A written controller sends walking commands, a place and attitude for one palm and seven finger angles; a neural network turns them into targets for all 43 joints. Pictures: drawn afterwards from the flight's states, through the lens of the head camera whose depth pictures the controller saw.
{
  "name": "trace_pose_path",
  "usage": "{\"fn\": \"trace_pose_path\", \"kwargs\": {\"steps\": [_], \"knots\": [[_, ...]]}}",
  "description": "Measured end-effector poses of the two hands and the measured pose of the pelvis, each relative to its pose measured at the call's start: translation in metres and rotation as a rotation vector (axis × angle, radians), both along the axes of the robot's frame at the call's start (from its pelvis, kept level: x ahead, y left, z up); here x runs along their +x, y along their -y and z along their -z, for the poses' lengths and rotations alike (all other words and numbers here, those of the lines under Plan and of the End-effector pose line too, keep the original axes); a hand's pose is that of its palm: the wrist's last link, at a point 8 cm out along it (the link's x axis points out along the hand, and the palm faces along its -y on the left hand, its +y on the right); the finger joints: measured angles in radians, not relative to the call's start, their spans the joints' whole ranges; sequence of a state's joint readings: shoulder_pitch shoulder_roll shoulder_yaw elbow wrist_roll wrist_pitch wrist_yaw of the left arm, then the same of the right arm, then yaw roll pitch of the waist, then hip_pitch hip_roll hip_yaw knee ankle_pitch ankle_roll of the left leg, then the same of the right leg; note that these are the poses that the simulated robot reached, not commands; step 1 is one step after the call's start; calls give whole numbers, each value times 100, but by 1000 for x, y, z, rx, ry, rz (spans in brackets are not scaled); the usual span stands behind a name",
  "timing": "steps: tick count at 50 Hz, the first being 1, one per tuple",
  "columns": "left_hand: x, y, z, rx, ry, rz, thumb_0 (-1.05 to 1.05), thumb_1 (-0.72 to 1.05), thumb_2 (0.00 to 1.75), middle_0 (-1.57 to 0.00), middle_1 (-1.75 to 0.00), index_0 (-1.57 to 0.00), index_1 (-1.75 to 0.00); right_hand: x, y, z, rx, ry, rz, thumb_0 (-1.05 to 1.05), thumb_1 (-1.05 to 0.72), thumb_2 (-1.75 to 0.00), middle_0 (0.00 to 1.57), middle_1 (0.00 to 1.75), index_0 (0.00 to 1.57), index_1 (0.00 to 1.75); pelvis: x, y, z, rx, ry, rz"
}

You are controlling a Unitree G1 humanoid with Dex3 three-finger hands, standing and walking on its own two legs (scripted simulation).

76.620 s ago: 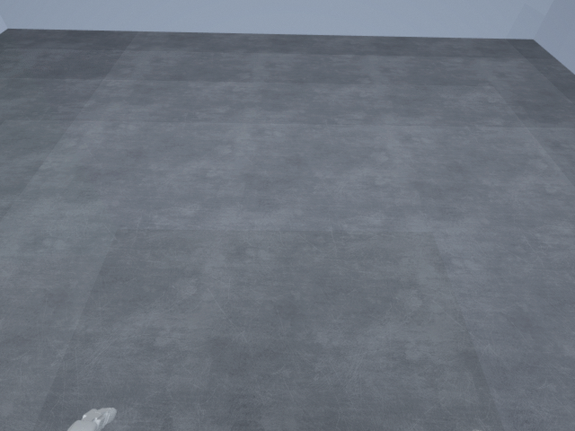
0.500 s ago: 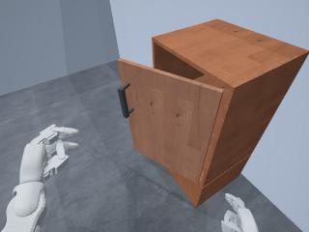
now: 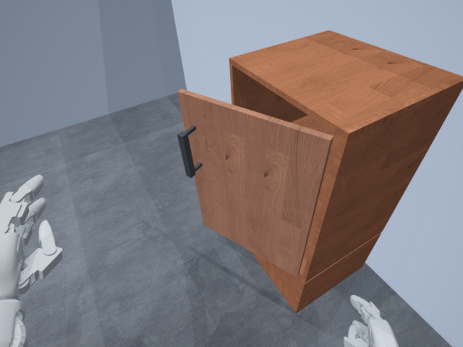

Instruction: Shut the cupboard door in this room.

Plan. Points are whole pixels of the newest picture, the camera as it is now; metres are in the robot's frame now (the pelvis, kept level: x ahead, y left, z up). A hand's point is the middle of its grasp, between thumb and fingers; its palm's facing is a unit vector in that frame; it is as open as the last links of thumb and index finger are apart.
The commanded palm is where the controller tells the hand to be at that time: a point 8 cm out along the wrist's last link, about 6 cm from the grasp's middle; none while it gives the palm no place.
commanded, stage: draw the hand back to the body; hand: left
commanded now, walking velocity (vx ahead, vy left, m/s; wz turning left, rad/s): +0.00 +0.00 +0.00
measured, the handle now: (191, 152) +0.63 +0.21 -0.04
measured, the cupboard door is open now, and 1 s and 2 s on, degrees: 25 25 25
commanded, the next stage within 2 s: step back with the hand held close in 0.10 s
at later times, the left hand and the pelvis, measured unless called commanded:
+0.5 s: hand (59, 249) +0.19 +0.26 +0.15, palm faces +0.36 -0.79 -0.50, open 7.4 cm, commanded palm +0.13 +0.30 +0.17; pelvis -0.01 +0.01 +0.00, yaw -1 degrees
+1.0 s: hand out of the picture +0.10 +0.31 +0.15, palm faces +0.48 -0.74 -0.47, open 7.4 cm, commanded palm +0.03 +0.34 +0.17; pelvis -0.09 +0.03 -0.02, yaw +4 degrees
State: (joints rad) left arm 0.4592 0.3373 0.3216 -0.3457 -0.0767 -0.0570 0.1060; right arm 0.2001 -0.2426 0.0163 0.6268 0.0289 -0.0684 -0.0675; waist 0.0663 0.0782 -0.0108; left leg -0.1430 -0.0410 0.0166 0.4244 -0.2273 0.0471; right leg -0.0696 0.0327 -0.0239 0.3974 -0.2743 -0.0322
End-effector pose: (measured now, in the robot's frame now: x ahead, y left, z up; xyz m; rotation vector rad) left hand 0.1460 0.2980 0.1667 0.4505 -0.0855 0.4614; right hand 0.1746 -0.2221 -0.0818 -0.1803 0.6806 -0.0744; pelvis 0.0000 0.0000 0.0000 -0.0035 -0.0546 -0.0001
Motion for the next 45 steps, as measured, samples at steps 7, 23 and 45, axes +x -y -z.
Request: {"fn": "trace_pose_path", "kwargs": {"steps": [7, 23, 45], "knots": [[3, 11, -13, 38, 39, 44, 1, 89, 90, -22, -31, -21, -30, -1, 6, -4, 7, 29, 16, 1, -91, -90, 20, 30, 20, 30, 2, 5, 0, 0, 9, 8], [6, 3, -7, 95, -22, 75, 1, 89, 90, -21, -30, -21, -30, -22, 24, 9, -31, -94, 97, 1, -91, -90, 20, 30, 20, 30, -6, -2, 1, -11, -66, 10], [-64, -38, -2, 144, 54, 64, 1, 89, 90, -22, -30, -21, -30, -89, -4, -2, -90, -58, 112, 1, -91, -90, 20, 30, 20, 30, -73, -29, 11, -33, -51, 6]]}}
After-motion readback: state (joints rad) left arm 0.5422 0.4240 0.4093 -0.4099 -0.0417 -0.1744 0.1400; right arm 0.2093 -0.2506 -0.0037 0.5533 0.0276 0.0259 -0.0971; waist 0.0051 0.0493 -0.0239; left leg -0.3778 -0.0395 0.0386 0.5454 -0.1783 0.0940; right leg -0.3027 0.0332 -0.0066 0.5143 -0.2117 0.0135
